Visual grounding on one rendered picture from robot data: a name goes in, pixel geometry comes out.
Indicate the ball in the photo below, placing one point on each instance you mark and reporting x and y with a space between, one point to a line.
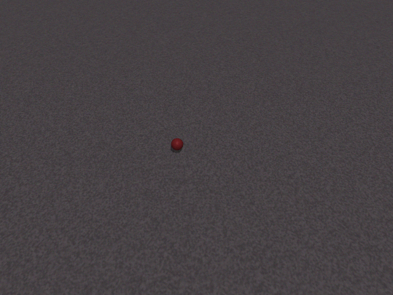
177 144

